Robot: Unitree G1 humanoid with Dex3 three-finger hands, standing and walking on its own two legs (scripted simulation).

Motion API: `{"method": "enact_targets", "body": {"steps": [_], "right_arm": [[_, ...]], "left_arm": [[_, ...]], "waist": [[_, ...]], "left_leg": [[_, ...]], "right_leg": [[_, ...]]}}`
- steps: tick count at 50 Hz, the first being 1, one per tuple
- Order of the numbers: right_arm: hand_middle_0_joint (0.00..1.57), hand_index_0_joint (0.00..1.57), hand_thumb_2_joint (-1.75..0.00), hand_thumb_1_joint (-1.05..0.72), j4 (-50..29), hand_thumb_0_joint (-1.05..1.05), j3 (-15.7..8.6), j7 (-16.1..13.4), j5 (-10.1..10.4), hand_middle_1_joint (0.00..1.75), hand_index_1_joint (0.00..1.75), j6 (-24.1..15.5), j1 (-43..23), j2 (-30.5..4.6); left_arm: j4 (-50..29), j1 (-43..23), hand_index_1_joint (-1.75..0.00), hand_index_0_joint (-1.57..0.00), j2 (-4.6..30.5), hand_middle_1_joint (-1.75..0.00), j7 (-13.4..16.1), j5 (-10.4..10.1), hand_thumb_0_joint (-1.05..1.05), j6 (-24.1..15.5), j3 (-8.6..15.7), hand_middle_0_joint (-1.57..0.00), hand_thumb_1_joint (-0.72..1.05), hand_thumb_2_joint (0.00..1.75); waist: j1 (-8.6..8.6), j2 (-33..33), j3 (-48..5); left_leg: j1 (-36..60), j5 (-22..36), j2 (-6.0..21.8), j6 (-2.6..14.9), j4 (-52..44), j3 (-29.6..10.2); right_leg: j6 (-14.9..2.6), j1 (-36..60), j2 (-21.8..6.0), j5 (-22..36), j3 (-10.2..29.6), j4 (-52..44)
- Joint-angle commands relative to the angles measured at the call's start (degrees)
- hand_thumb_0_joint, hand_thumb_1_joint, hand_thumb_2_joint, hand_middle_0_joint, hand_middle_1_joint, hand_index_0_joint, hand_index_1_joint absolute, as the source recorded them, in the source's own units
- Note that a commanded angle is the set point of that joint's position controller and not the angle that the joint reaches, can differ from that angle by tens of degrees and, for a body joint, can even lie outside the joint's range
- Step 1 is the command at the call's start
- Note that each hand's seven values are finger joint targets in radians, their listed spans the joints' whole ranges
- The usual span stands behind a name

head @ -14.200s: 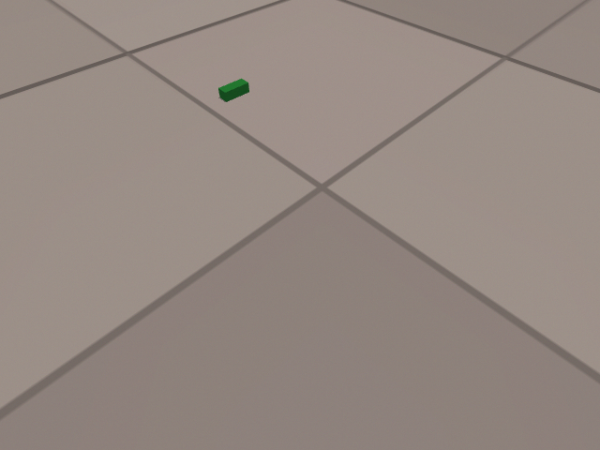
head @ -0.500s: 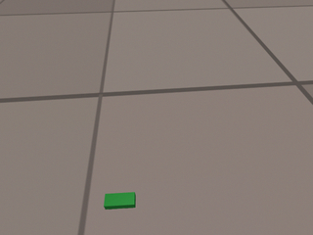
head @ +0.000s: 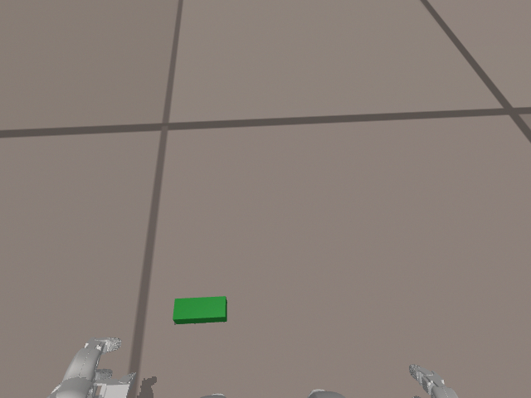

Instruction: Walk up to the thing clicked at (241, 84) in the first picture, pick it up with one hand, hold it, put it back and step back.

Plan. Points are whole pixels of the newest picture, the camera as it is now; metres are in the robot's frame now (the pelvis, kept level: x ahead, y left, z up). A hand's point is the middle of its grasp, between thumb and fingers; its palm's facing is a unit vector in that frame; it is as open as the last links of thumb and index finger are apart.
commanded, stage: rise first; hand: left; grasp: from above
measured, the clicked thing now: (201, 310) +0.44 +0.23 -0.73
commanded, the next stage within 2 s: none
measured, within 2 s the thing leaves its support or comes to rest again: neither
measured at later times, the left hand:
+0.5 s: hand out of the picture +0.13 +0.26 -0.22, palm faces -0.22 -0.84 -0.49, open 14.2 cm
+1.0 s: hand (151, 353) +0.25 +0.29 -0.42, palm faces -0.45 -0.38 -0.81, open 14.1 cm
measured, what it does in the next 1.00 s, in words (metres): lowers itself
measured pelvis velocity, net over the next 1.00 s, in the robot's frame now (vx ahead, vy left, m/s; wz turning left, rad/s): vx -0.06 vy -0.01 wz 0.00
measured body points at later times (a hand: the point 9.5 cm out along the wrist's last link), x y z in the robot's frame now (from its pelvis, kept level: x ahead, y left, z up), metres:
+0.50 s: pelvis +0.00 +0.01 -0.08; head +0.10 +0.03 +0.36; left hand +0.14 +0.31 -0.18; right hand +0.18 -0.24 -0.17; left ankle +0.00 +0.11 -0.72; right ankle +0.02 -0.13 -0.72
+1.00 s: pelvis -0.06 -0.01 -0.28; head +0.14 +0.01 +0.13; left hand +0.27 +0.30 -0.37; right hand +0.12 -0.28 -0.41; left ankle +0.00 +0.11 -0.72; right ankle +0.02 -0.13 -0.72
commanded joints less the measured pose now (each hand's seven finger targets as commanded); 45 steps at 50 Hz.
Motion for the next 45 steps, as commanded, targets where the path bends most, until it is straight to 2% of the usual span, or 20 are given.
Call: {"method": "enact_targets", "body": {"steps": [1,3,5,9,11,14,18,19,20,21,24,26,29,31,33,34,36,37,41,45], "right_arm": [[0.2,0.2,-0.9,-0.9,-10.6,0.0,-3.2,-0.6,-0.1,0.3,0.3,-3.1,-2.1,-10.1],[0.2,0.2,-0.89,-0.87,-11.4,0.0,-3.5,-0.6,-0.3,0.3,0.3,-3.8,-1.1,-10.0],[0.2,0.2,-0.89,-0.87,-12.6,0.0,-3.7,-0.6,-0.6,0.3,0.3,-4.6,-0.6,-9.4],[0.2,0.2,-0.9,-0.89,-14.4,0.0,-3.9,-0.8,-0.8,0.3,0.3,-5.8,-0.3,-9.0],[0.2,0.2,-0.9,-0.9,-15.3,0.0,-4.0,-0.8,-0.8,0.3,0.3,-6.1,-0.8,-9.3],[0.2,0.2,-0.91,-0.91,-16.4,0.0,-4.0,-0.8,-1.0,0.3,0.3,-6.8,-1.0,-9.1],[0.2,0.2,-0.91,-0.94,-18.0,0.0,-3.9,-0.8,-1.1,0.3,0.3,-7.4,-1.6,-8.8],[0.2,0.2,-0.91,-0.95,-18.5,0.0,-3.9,-0.7,-1.1,0.3,0.3,-7.6,-1.4,-8.8],[0.2,0.2,-0.91,-0.95,-18.4,0.0,-3.8,-0.7,-1.1,0.3,0.3,-7.7,-1.5,-8.7],[0.2,0.2,-0.92,-0.95,-18.5,0.0,-3.8,-0.7,-1.1,0.3,0.3,-7.9,-1.5,-8.9],[0.2,0.2,-0.91,-0.93,-19.0,0.0,-3.7,-0.7,-1.1,0.3,0.3,-8.5,-2.4,-8.7],[0.2,0.2,-0.91,-0.94,-18.7,0.0,-3.3,-0.5,-1.2,0.3,0.3,-9.1,-2.9,-8.9],[0.2,0.2,-0.91,-0.92,-18.3,0.0,-3.5,0.4,-1.2,0.3,0.3,-9.9,-3.7,-9.4],[0.2,0.2,-0.9,-0.91,-17.6,0.0,-3.6,1.1,-1.2,0.3,0.3,-10.5,-4.2,-9.9],[0.2,0.2,-0.9,-0.9,-16.7,0.0,-3.9,1.8,-1.1,0.3,0.3,-10.7,-4.5,-10.7],[0.2,0.2,-0.9,-0.9,-16.2,0.0,-4.1,2.1,-1.1,0.3,0.3,-10.9,-4.7,-11.0],[0.2,0.2,-0.9,-0.91,-15.0,0.0,-4.3,2.4,-1.1,0.3,0.3,-10.9,-4.8,-11.6],[0.2,0.2,-0.9,-0.91,-14.4,0.0,-4.5,2.6,-1.1,0.3,0.3,-10.8,-5.2,-11.7],[0.2,0.2,-0.91,-0.92,-12.1,0.0,-5.4,3.1,-1.2,0.3,0.3,-10.2,-4.6,-12.7],[0.2,0.2,-0.91,-0.91,-9.7,0.0,-6.0,3.4,-1.6,0.3,0.3,-9.2,-2.7,-12.4]], "left_arm": [[-8.4,1.6,-1.06,-0.05,10.3,-1.07,1.7,2.3,0.0,3.3,1.8,-0.05,-0.39,0.99],[-11.8,1.9,-1.07,-0.05,9.1,-1.07,1.7,2.4,0.0,3.6,1.5,-0.05,-0.49,1.0],[-16.7,1.5,-1.07,-0.06,10.4,-1.07,2.2,3.4,0.0,3.1,2.5,-0.06,-0.53,0.99],[-23.2,7.1,-1.08,-0.06,8.9,-1.07,2.1,5.4,0.0,3.1,1.8,-0.06,-0.55,1.01],[-26.6,8.7,-1.08,-0.06,9.8,-1.06,2.5,6.6,0.0,3.7,2.9,-0.07,-0.59,1.02],[-30.1,12.6,-1.08,-0.07,8.8,-1.07,2.8,8.2,0.0,5.0,2.2,-0.08,-0.59,1.0],[-36.4,15.8,-1.08,-0.08,9.5,-1.07,3.3,9.1,0.0,6.6,2.8,-0.09,-0.61,0.99],[-36.8,16.8,-1.08,-0.09,8.6,-1.08,3.3,9.1,0.0,7.0,2.2,-0.09,-0.6,0.97],[-37.9,17.6,-1.08,-0.09,8.5,-1.08,3.2,9.1,0.0,7.4,1.8,-0.09,-0.6,0.97],[-38.7,16.1,-1.08,-0.1,9.3,-1.09,3.4,9.4,0.0,7.5,2.3,-0.09,-0.59,0.96],[-38.0,14.4,-1.08,-0.09,9.4,-1.08,3.6,10.8,0.0,7.4,1.8,-0.08,-0.58,0.96],[-35.4,12.0,-1.07,-0.09,9.9,-1.08,3.7,12.8,0.0,6.4,1.6,-0.09,-0.6,0.96],[-32.7,8.7,-1.07,-0.09,11.3,-1.08,3.9,15.9,0.0,3.3,1.8,-0.08,-0.57,0.95],[-30.9,6.7,-1.07,-0.09,10.7,-1.08,4.5,18.4,0.0,0.8,0.6,-0.08,-0.56,0.96],[-29.7,4.5,-1.08,-0.08,12.8,-1.08,5.1,21.2,0.0,-1.5,1.3,-0.08,-0.55,0.97],[-29.4,2.4,-1.08,-0.08,13.5,-1.08,5.7,22.9,0.0,-2.7,1.2,-0.07,-0.55,0.97],[-27.6,-1.6,-1.08,-0.09,16.5,-1.09,7.1,25.4,0.0,-4.9,3.1,-0.08,-0.55,0.97],[-26.4,-3.1,-1.08,-0.09,16.6,-1.09,7.7,26.8,0.0,-5.9,2.5,-0.08,-0.54,0.97],[-24.1,-10.2,-1.07,-0.08,20.3,-1.07,9.7,31.4,0.0,-8.3,3.8,-0.08,-0.58,1.0],[-19.7,-21.5,-1.07,-0.08,21.6,-1.07,11.2,35.5,0.0,-9.9,2.3,-0.08,-0.57,1.01]], "waist": [[1.26,0.8,-9.7],[0.61,0.9,-9.7],[0.73,1.5,-12.6],[0.22,4.8,-15.7],[0.73,5.0,-16.6],[0.4,5.5,-17.3],[0.53,6.1,-19.9],[0.01,5.5,-20.6],[0.44,6.2,-20.7],[-0.46,5.7,-20.8],[-0.99,4.7,-20.0],[-1.62,4.7,-20.4],[-1.26,4.2,-23.1],[-1.07,4.4,-25.1],[-0.1,5.4,-28.1],[-0.15,6.6,-30.3],[0.08,7.1,-32.4],[0.22,6.8,-33.2],[0.67,7.6,-38.8],[-0.7,3.9,-42.4]], "left_leg": [[-1.3,6.9,-1.0,0.05,-0.6,0.0],[-4.1,4.6,-0.7,0.05,2.2,-0.2],[-6.3,4.7,-0.8,0.1,5.9,-0.2],[-8.3,7.0,0.0,-0.51,10.4,-1.3],[-9.7,5.7,0.6,-0.76,11.4,-2.7],[-12.1,5.4,1.0,-0.71,14.1,-3.4],[-14.7,6.4,0.9,-0.55,17.6,-3.6],[-15.0,7.1,1.0,-0.42,18.7,-3.6],[-15.3,8.1,1.0,-0.51,19.5,-3.5],[-16.9,8.0,0.8,-0.36,21.0,-3.4],[-21.6,4.6,0.5,-0.15,24.3,-3.2],[-25.0,3.2,0.3,-0.02,27.4,-3.4],[-30.5,2.8,-0.4,0.22,33.8,-2.7],[-34.4,1.9,-0.8,-0.05,37.0,-2.9],[-36.6,2.3,-0.8,-0.29,39.9,-3.3],[-36.5,3.4,-0.6,-0.35,41.5,-3.6],[-39.9,3.4,-0.8,-0.26,45.1,-3.6],[-42.0,2.8,-1.0,-0.11,46.9,-3.2],[-46.6,2.3,-1.2,0.1,52.7,-2.8],[-55.2,-2.5,-1.8,1.12,59.6,-0.9]], "right_leg": [[-1.77,0.7,1.3,3.3,-1.8,-0.3],[-1.65,-2.6,1.3,1.2,-1.9,2.6],[-1.57,-4.7,1.0,1.3,-1.6,6.0],[-1.93,-10.5,1.0,2.3,-1.8,12.6],[-1.97,-13.0,1.1,0.7,-2.0,14.8],[-1.92,-16.2,1.1,0.1,-2.2,17.9],[-1.97,-18.9,1.0,0.4,-2.0,21.0],[-2.0,-19.7,1.2,0.6,-2.0,22.0],[-2.02,-20.5,1.1,0.7,-2.1,23.0],[-1.92,-21.1,1.0,1.1,-2.1,23.5],[-1.96,-25.2,1.0,-0.7,-2.0,26.4],[-2.11,-28.7,1.1,-1.7,-2.0,29.6],[-2.09,-34.1,1.1,-2.1,-1.8,34.9],[-2.19,-38.1,0.9,-2.9,-1.7,39.2],[-2.33,-41.9,0.8,-3.1,-1.8,43.5],[-2.39,-44.4,0.9,-2.8,-1.7,45.5],[-2.45,-47.8,0.9,-2.4,-1.7,49.1],[-2.45,-49.6,0.8,-2.5,-1.6,50.5],[-2.56,-54.0,0.8,-2.7,-1.6,55.7],[-2.01,-54.7,1.0,-4.4,-1.1,57.7]]}}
